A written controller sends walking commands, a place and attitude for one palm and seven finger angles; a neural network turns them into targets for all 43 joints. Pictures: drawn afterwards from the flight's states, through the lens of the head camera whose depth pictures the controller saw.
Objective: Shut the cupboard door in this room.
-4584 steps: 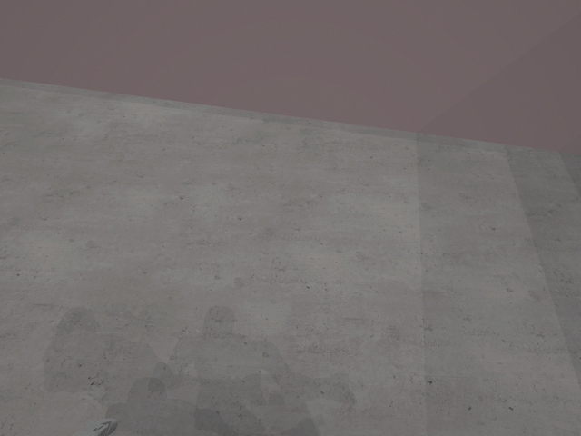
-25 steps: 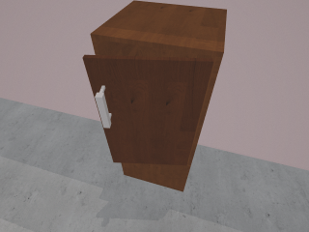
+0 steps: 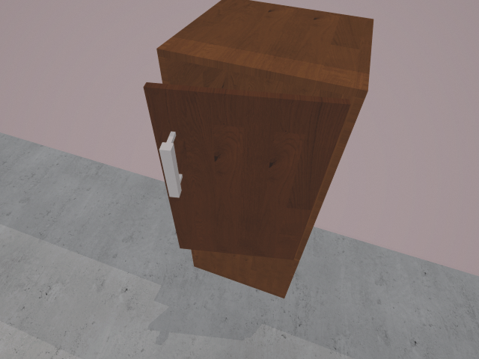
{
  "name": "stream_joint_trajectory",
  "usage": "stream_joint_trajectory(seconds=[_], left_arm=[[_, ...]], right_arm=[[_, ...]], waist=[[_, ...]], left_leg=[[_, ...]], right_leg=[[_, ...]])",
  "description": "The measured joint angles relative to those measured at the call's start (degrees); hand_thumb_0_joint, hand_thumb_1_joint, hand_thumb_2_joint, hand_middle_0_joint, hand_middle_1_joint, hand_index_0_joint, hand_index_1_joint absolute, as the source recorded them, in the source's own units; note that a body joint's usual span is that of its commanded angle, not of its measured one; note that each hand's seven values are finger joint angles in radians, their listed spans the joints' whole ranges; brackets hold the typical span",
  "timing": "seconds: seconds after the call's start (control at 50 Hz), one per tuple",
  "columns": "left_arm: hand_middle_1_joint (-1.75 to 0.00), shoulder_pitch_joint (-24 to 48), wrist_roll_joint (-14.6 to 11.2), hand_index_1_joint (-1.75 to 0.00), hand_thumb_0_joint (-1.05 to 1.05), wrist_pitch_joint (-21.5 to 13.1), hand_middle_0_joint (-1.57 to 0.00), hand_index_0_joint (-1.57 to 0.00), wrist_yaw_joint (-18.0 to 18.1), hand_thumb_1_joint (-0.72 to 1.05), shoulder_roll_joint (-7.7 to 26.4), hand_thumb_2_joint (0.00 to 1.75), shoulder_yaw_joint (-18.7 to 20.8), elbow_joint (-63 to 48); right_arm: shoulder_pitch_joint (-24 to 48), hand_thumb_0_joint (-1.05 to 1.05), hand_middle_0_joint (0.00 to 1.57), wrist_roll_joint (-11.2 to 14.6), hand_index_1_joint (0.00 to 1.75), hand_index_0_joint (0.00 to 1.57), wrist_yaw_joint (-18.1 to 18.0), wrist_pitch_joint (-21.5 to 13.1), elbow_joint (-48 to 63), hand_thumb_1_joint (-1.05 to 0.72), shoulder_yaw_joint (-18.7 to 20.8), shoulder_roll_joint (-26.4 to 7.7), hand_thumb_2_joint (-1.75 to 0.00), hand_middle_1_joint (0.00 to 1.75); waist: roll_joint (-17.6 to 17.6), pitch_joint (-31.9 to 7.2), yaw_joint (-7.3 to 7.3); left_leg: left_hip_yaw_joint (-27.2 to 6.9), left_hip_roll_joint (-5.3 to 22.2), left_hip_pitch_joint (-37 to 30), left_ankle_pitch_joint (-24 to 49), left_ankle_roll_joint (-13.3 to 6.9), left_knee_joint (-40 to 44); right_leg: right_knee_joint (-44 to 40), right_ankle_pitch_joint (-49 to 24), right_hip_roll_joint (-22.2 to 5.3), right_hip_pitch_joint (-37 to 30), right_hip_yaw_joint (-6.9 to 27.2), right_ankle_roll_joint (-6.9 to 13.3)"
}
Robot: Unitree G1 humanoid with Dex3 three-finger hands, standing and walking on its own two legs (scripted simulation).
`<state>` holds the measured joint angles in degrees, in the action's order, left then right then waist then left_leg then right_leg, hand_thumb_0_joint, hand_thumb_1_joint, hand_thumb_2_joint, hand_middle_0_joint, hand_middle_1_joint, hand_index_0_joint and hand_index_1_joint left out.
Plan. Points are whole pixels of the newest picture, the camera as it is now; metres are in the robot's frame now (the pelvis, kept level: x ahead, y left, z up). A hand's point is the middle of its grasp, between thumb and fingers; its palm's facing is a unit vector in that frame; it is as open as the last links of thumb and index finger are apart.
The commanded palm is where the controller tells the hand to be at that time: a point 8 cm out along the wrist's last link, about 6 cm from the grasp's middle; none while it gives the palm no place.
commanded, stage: look again from close up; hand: left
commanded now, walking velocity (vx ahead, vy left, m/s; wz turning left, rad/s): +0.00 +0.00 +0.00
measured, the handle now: (173, 165) +0.49 +0.18 +0.02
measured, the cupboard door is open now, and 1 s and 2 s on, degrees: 14 14 14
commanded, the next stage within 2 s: raise the hand and make a fist in 0.26 s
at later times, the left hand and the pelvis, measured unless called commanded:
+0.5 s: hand out of the picture +0.13 +0.21 -0.08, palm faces +0.19 -0.96 -0.20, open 7.2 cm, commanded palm +0.11 +0.22 -0.07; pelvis +0.00 +0.01 -0.01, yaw +1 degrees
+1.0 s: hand (143, 340) +0.16 +0.16 -0.03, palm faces -0.02 -1.00 -0.05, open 5.1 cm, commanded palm +0.13 +0.22 -0.03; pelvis -0.03 -0.01 -0.10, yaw +2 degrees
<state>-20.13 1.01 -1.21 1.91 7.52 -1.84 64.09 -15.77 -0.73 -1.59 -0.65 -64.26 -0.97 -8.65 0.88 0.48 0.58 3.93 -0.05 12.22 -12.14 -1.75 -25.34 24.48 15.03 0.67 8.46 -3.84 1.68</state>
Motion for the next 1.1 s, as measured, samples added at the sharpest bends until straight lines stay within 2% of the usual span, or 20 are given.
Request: stream_joint_trajectory(seconds=[0.38,0.4,0.42,0.44,0.48,0.54,0.58,0.64,0.68,0.7,0.74,0.78,0.82,0.86,0.92,0.98,1.04,1.1], left_arm=[[-0.3,2.4,0.22,-0.3,0.01,-0.35,-0.2,-0.2,0.67,0.91,0.67,0.9,0.43,-0.66],[-0.3,-0.49,-1.34,-0.3,0.01,3.42,-0.2,-0.2,0.37,0.91,0.68,0.9,2.73,-10.15],[-0.3,-4.42,-3.33,-0.3,0.03,5.69,-0.21,-0.21,1.0,0.93,1.75,0.9,3.29,-22.06],[-0.3,-7.83,-5.29,-0.3,0.04,4.68,-0.21,-0.21,1.81,0.94,2.91,0.9,3.08,-32.17],[-0.31,-10.09,-7.78,-0.31,0.04,1.18,-0.21,-0.21,3.41,0.95,4.46,0.9,2.53,-45.95],[-0.34,-5.34,-9.38,-0.33,0.04,-7.51,-0.23,-0.23,2.21,0.95,3.81,0.9,3.23,-53.25],[-0.36,-1.91,-10.99,-0.36,0.03,-15.31,-0.25,-0.25,-1.54,0.94,2.49,0.9,4.0,-54.26],[-0.4,0.11,-13.22,-0.4,0.02,-27.68,-0.29,-0.29,-10.91,0.93,0.66,0.9,4.31,-54.74],[-0.44,-0.55,-13.36,-0.44,0.02,-32.46,-0.32,-0.32,-16.11,0.92,0.33,0.9,4.23,-55.44],[-0.46,-1.53,-13.42,-0.46,0.01,-32.87,-0.34,-0.34,-17.59,0.92,0.43,0.9,4.14,-56.24],[-0.49,-4.08,-13.63,-0.49,0.01,-30.81,-0.38,-0.38,-18.5,0.91,0.84,0.9,4.06,-57.82],[-0.53,-7.2,-13.79,-0.53,0.01,-27.45,-0.42,-0.42,-17.16,0.91,1.66,0.9,4.38,-59.91],[-0.57,-10.22,-13.8,-0.57,0.02,-25.57,-0.45,-0.45,-14.93,0.9,2.83,0.9,4.95,-62.99],[-0.61,-12.04,-14.11,-0.61,0.02,-25.92,-0.49,-0.49,-13.55,0.9,4.15,0.9,5.59,-66.6],[-0.67,-11.11,-15.25,-0.67,0.03,-28.05,-0.54,-0.54,-14.35,0.9,5.17,0.9,6.26,-70.35],[-0.73,-7.41,-16.0,-0.73,0.02,-26.58,-0.6,-0.59,-17.25,0.9,5.4,0.9,6.23,-71.3],[-0.79,-4.8,-16.18,-0.79,0.02,-21.18,-0.65,-0.65,-19.26,0.9,5.62,0.9,6.19,-70.68],[-0.85,-4.84,-16.53,-0.85,0.02,-16.59,-0.71,-0.71,-18.64,0.9,5.7,0.9,6.95,-70.18]], right_arm=[[-0.94,0.01,0.2,0.0,0.3,0.2,0.03,-0.22,-0.82,-0.92,-0.22,0.71,-0.9,0.3],[-1.53,0.02,0.2,0.18,0.3,0.2,-0.62,-0.99,1.52,-0.92,-0.54,0.42,-0.9,0.3],[-3.02,0.02,0.2,0.78,0.3,0.2,-1.69,-3.45,4.49,-0.93,-0.8,0.02,-0.9,0.3],[-4.46,0.02,0.2,1.38,0.3,0.2,-2.38,-6.57,7.01,-0.93,-0.7,-0.56,-0.9,0.3],[-5.62,0.03,0.2,2.43,0.3,0.2,-2.51,-12.03,11.17,-0.93,-0.24,-2.32,-0.9,0.3],[-3.87,0.02,0.2,2.09,0.3,0.2,-1.05,-16.37,16.84,-0.93,1.26,-5.5,-0.9,0.3],[-1.47,0.02,0.2,1.56,0.3,0.2,0.31,-17.53,20.38,-0.92,2.46,-6.64,-0.9,0.3],[2.23,0.02,0.2,0.98,0.3,0.2,2.25,-17.38,25.57,-0.91,3.89,-6.81,-0.9,0.3],[4.21,0.02,0.2,1.01,0.3,0.2,3.0,-16.2,29.23,-0.91,4.64,-6.66,-0.9,0.3],[5.02,0.02,0.2,1.18,0.3,0.2,3.09,-15.39,31.06,-0.91,4.88,-6.6,-0.9,0.3],[6.37,0.02,0.2,1.58,0.3,0.2,2.76,-13.6,34.13,-0.91,5.11,-6.64,-0.9,0.3],[7.2,0.02,0.2,1.88,0.3,0.2,2.06,-12.06,36.34,-0.91,4.9,-6.47,-0.9,0.3],[7.47,0.01,0.2,1.94,0.3,0.2,1.27,-11.38,37.73,-0.91,4.26,-6.0,-0.9,0.3],[7.33,0.01,0.2,1.79,0.3,0.2,0.51,-11.5,38.22,-0.91,3.18,-5.45,-0.9,0.3],[7.11,0.01,0.2,1.63,0.3,0.2,-0.24,-12.11,37.39,-0.91,1.25,-4.69,-0.9,0.3],[6.6,0.01,0.2,1.96,0.3,0.2,-0.71,-11.84,35.95,-0.9,-0.28,-3.7,-0.9,0.3],[5.17,0.01,0.2,2.47,0.3,0.2,-1.08,-10.45,34.99,-0.9,-0.94,-2.5,-0.9,0.3],[2.93,0.02,0.2,2.62,0.3,0.2,-1.47,-8.99,34.6,-0.9,-0.84,-1.85,-0.9,0.3]], waist=[[-0.32,0.18,-0.37],[-0.32,1.0,-0.81],[-0.04,1.05,-0.86],[0.04,0.41,-0.85],[-0.53,-0.68,-1.83],[-2.71,-2.99,-3.66],[-2.93,-5.32,-3.6],[-1.17,-8.18,-2.76],[0.19,-9.01,-2.04],[0.78,-9.11,-1.65],[1.05,-8.91,-0.66],[0.61,-8.71,0.37],[-0.15,-8.53,1.29],[-0.98,-8.52,2.08],[-2.42,-8.5,2.75],[-3.58,-8.44,2.72],[-4.08,-8.34,1.89],[-4.1,-8.27,0.67]], left_leg=[[0.31,-0.4,-0.22,-0.43,-0.63,-0.02],[0.26,-0.28,0.28,-0.9,-0.7,-1.13],[0.43,-0.37,0.82,-1.23,-0.77,-1.81],[0.65,-0.57,1.49,-1.49,-0.76,-2.39],[0.27,-1.42,3.56,-2.08,-0.89,-4.52],[-0.99,-1.95,10.73,-3.83,-1.2,-10.96],[-0.49,-1.66,17.19,-5.63,-1.03,-16.48],[0.58,-0.59,26.67,-9.11,-0.92,-25.72],[0.78,0.14,31.79,-11.47,-1.2,-31.67],[0.78,0.33,33.73,-12.53,-1.01,-34.19],[0.25,0.69,36.55,-14.14,-0.79,-38.16],[-0.76,1.0,38.43,-15.23,-0.52,-40.74],[-2.01,1.27,39.73,-15.88,-0.02,-42.3],[-3.28,1.47,40.95,-16.21,0.28,-43.36],[-4.88,1.72,42.75,-16.39,0.6,-44.58],[-5.42,1.93,43.75,-16.35,0.76,-44.94],[-4.85,2.06,42.91,-16.07,0.71,-43.72],[-3.81,2.07,40.6,-15.62,0.53,-41.32]], right_leg=[[-0.76,0.01,-0.41,-0.57,0.31,-0.81],[0.0,0.15,-0.34,-0.2,0.24,-0.88],[1.32,0.63,-0.5,0.71,0.39,-0.86],[2.95,1.3,-0.8,1.9,0.51,-0.82],[6.5,3.13,-1.83,4.23,-0.05,-0.98],[12.61,5.46,-2.73,10.58,-1.47,-1.18],[18.58,7.36,-2.87,17.37,-1.02,-1.01],[28.33,10.79,-2.47,27.43,0.03,-0.62],[34.23,13.16,-2.08,32.6,0.23,-0.14],[36.25,13.68,-2.0,34.41,0.32,0.13],[40.3,15.59,-1.82,37.07,-0.18,0.51],[42.32,16.94,-1.56,38.35,-1.16,0.78],[42.98,17.42,-1.25,38.87,-2.37,1.09],[43.14,17.67,-0.94,39.29,-3.6,1.43],[43.19,17.7,-0.54,40.11,-5.13,1.75],[43.04,17.5,-0.26,40.78,-5.62,1.85],[42.0,17.06,-0.14,40.3,-5.02,1.69],[40.06,16.43,-0.11,38.62,-3.96,1.34]])
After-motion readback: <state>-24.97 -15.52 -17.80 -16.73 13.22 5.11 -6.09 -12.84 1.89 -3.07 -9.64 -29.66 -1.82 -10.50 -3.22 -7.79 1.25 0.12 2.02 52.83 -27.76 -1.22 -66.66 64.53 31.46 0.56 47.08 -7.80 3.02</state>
